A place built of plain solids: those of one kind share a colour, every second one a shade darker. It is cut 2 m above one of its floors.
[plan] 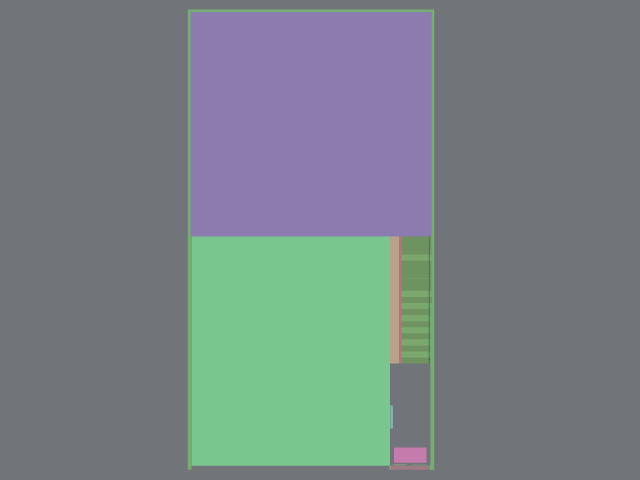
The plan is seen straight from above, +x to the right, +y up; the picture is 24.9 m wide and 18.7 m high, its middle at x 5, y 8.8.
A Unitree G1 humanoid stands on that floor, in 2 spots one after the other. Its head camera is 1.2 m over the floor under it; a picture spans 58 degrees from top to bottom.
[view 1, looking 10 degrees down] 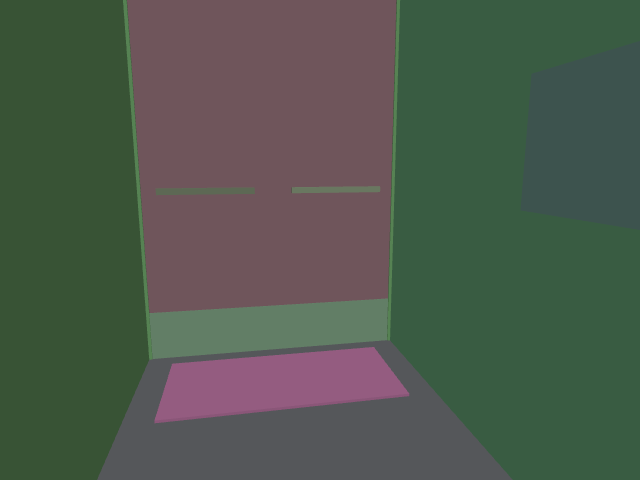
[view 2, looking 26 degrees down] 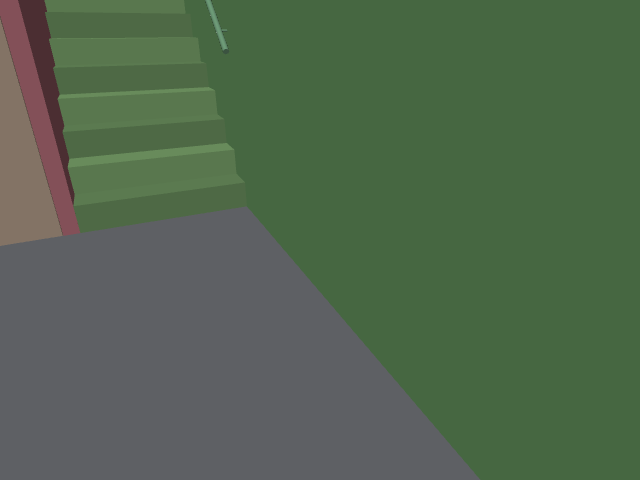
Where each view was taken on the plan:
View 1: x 8.74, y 2.68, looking -101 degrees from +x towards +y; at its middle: window_wall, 2.78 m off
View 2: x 8.52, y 1.00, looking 65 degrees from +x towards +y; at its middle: wall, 2.07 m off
